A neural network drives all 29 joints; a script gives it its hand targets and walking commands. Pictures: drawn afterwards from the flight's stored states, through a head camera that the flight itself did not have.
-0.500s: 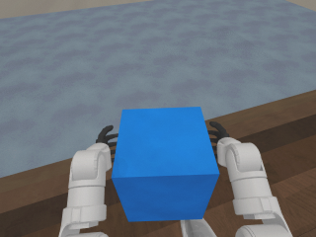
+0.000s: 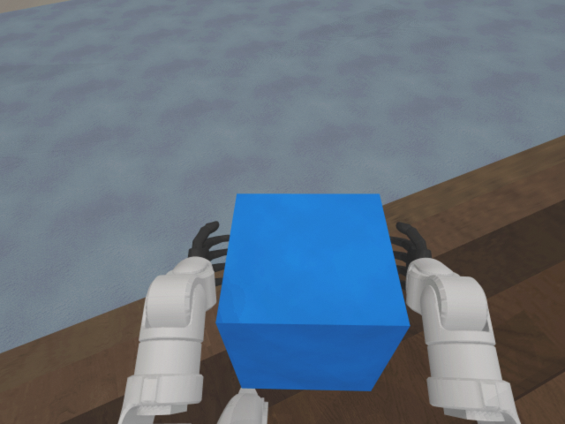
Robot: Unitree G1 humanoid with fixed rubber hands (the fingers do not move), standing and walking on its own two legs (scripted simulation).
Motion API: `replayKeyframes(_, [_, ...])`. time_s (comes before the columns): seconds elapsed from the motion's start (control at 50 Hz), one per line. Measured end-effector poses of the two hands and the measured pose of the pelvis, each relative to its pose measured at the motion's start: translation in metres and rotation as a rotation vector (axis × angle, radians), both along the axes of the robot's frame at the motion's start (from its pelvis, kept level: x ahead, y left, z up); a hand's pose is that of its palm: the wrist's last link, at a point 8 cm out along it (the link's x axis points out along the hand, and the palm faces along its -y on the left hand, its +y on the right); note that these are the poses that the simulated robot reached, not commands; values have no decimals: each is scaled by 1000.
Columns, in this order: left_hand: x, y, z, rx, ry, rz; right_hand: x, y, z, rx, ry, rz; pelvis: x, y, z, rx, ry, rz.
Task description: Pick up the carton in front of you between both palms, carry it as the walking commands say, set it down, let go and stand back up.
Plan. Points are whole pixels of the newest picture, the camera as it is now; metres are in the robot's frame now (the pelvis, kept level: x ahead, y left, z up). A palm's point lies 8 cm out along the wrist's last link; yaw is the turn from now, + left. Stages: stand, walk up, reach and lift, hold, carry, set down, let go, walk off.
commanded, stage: carry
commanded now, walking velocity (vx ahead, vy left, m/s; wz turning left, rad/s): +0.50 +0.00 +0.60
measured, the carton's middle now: (306, 296) +0.33 +0.00 -0.02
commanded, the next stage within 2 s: none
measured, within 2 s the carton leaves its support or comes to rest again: neither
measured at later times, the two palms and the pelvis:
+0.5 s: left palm (187, 182) +0.65 +0.27 -0.09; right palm (311, 157) +0.72 -0.03 -0.08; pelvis +0.35 +0.05 -0.16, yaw +15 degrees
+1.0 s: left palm (177, 161) +0.96 +0.42 -0.29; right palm (259, 139) +1.09 +0.14 -0.30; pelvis +0.72 +0.13 -0.40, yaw +22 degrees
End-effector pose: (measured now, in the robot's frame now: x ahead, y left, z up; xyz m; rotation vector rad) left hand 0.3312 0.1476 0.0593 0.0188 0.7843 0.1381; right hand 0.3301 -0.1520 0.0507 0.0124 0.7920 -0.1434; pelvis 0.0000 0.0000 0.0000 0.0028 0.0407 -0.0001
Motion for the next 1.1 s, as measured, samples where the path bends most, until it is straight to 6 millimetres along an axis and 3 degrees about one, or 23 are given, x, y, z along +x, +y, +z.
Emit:
replayKeyframes(0.08, [59, 17, -14, 13, -79, 20, 67, 17, -15, 10, -80, 22, 65, 12, -34, -12, -5, 7])
replayKeyframes(0.16, [127, 38, -37, 9, -174, 21, 141, 38, -30, -19, -175, 44, 138, 26, -86, -36, -54, 50])
replayKeyframes(0.24, [189, 49, -70, 10, -165, 17, 204, 49, -62, -50, -164, 69, 188, 39, -128, -14, -44, 98])
replayKeyframes(0.36, [242, 80, -123, -6, -13, 91, 278, 81, -113, -49, -13, 138, 258, 51, -144, -4, -25, 163])
replayKeyframes(0.44, [284, 105, -139, -28, -5, 163, 338, 109, -124, -61, -5, 199, 311, 52, -151, -22, -6, 225])
replayKeyframes(0.52, [338, 124, -150, -49, -59, 217, 407, 132, -128, -72, -59, 241, 370, 52, -168, -38, 18, 286])
replayKeyframes(0.58, [385, 135, -159, -41, -120, 246, 464, 146, -134, -68, -121, 271, 422, 53, -193, -28, 17, 323])
replayKeyframes(0.64, [425, 154, -170, 14, -197, 312, 527, 172, -150, -40, -203, 351, 481, 58, -238, 2, -13, 338])
replayKeyframes(0.72, [460, 188, -208, 50, -183, 398, 591, 217, -191, -12, -197, 449, 536, 60, -287, -10, 3, 350])
replayKeyframes(0.8, [490, 213, -256, 29, -82, 451, 633, 247, -244, -18, -95, 493, 583, 67, -313, -37, -7, 378])
replayKeyframes(0.88, [537, 233, -295, 15, -29, 459, 677, 266, -290, -14, -38, 486, 632, 85, -338, -18, -10, 380])
replayKeyframes(0.96, [597, 256, -330, 36, -32, 442, 729, 286, -334, 9, -41, 466, 686, 115, -374, -31, -19, 385])
replayKeyframes(1.02, [651, 275, -364, 35, -58, 401, 772, 299, -366, -5, -69, 437, 736, 143, -412, -35, -47, 398])
replayKeyframes(1.1, [730, 284, -415, 26, -73, 308, 825, 299, -415, -34, -83, 361, 789, 176, -463, -15, -34, 407])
